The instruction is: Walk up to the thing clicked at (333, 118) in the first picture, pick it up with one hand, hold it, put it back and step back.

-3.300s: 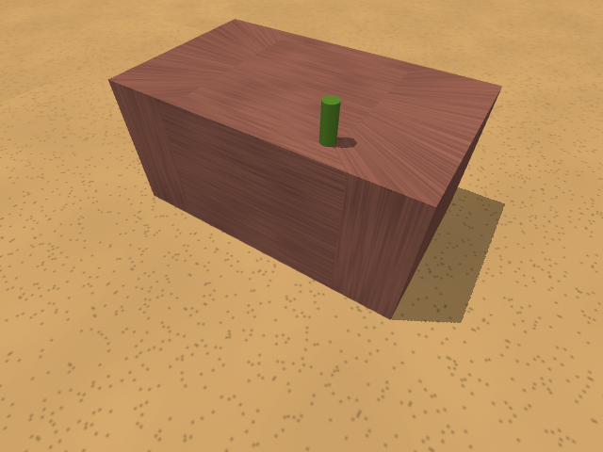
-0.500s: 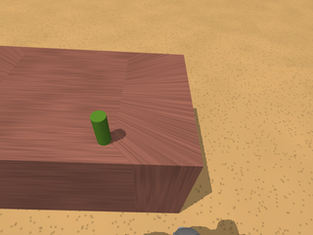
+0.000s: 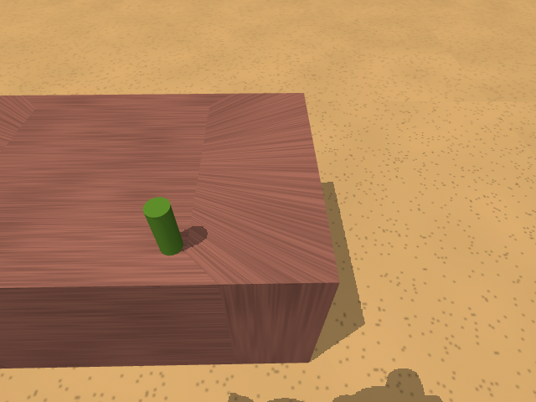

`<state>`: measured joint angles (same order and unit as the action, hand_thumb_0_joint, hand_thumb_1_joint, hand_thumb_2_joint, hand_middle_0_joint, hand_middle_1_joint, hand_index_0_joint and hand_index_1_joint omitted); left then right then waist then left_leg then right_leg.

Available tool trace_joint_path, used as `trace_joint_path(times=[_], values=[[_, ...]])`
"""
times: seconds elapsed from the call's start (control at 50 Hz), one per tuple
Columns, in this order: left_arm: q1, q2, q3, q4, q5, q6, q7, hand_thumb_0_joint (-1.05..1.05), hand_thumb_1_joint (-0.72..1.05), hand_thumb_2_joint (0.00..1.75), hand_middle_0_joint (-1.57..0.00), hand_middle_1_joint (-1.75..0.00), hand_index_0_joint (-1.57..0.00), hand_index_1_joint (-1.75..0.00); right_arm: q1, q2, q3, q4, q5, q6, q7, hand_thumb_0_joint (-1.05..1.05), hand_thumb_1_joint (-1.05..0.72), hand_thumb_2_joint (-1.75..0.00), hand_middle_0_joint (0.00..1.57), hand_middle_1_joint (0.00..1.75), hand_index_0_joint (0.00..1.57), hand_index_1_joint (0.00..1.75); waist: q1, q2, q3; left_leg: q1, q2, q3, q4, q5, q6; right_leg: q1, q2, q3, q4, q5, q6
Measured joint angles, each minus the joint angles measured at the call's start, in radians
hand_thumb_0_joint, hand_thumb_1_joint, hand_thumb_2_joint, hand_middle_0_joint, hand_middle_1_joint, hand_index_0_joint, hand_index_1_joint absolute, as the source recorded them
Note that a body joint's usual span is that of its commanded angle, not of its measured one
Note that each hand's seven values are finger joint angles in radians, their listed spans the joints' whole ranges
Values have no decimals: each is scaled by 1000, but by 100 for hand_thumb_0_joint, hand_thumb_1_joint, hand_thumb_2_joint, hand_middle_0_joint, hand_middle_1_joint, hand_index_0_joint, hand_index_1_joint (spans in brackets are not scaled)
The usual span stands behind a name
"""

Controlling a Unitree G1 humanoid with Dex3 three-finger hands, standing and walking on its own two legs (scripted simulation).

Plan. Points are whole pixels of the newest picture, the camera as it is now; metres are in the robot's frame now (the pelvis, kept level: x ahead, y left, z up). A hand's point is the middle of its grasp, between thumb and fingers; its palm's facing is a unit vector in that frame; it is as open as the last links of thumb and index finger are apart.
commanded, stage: walk up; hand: left
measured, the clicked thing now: (164, 227) +0.48 +0.23 -0.09
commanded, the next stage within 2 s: stand in 1.30 s
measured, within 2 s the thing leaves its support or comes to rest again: neither
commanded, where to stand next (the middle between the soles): +0.08 +0.00 m, yaw +1 degrees
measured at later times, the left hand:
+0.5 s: hand out of the picture +0.11 +0.25 -0.14, palm faces -0.01 -0.95 -0.30, open 7.4 cm
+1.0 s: hand out of the picture +0.10 +0.27 -0.13, palm faces +0.00 -0.95 -0.32, open 7.4 cm
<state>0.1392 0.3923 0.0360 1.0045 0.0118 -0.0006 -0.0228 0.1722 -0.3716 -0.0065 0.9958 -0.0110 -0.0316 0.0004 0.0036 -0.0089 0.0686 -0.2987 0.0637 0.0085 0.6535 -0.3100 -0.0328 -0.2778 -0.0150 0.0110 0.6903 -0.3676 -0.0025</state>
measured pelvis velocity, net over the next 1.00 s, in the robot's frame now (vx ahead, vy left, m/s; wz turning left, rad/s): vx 0.02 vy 0.02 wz -0.01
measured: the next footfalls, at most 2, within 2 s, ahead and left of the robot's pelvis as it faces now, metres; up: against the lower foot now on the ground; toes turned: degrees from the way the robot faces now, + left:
none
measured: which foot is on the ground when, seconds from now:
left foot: down 0.00-1.00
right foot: down 0.00-1.00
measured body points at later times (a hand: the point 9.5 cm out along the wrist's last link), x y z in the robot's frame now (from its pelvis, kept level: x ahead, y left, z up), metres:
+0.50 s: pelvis +0.01 +0.01 +0.02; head +0.02 +0.01 +0.47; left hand +0.11 +0.30 -0.11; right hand +0.07 -0.31 -0.11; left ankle +0.03 +0.16 -0.72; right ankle +0.00 -0.12 -0.72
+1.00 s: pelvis +0.02 +0.02 +0.02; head +0.02 +0.02 +0.47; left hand +0.10 +0.32 -0.11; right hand +0.11 -0.28 -0.10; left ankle +0.03 +0.16 -0.72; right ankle +0.00 -0.12 -0.72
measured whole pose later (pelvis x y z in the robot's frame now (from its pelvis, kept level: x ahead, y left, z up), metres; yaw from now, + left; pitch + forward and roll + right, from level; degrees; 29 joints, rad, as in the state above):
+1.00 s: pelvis +0.02 +0.02 +0.02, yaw +0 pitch -2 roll +0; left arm 0.09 0.35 0.03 1.13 0.01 0.02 -0.02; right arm 0.09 -0.34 -0.01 1.12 -0.02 -0.03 0.00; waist 0.01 -0.01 0.05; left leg -0.15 0.05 0.03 0.38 -0.19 -0.03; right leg -0.11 -0.03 0.02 0.38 -0.22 0.03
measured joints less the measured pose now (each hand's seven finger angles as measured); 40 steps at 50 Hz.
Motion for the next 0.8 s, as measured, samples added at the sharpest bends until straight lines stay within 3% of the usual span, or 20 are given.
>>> trace_joint_path(times=[0.06, 0.3, 0.8], values=[[-16, -16, -7, 17, -3, 8, -2, 0, 91, 90, -20, -30, -21, -30, -8, -6, -1, 21, -2, -6, 4, 1, -90, -90, 20, 30, 20, 30, -4, 7, -5, 22, -7, 5, -48, 28, -13, 12, -7, 4, -28, 15, 4], [-67, -41, -11, 62, -8, 16, -6, 0, 91, 90, -20, -30, -21, -30, -20, -5, 5, 92, -8, -5, 4, 1, -90, -90, 20, 30, 20, 30, -5, 0, -10, 80, 0, 9, -166, 88, -20, 70, 0, 3, -149, 79, 6], [-65, -40, -10, 120, -7, 23, -3, 0, 91, 90, -20, -30, -20, -30, -70, 24, 0, 119, -8, -3, 1, 1, -90, -90, 20, 30, 20, 30, 2, -8, -20, 136, -9, 21, -255, 113, -2, 148, -10, 9, -294, 137, 29]])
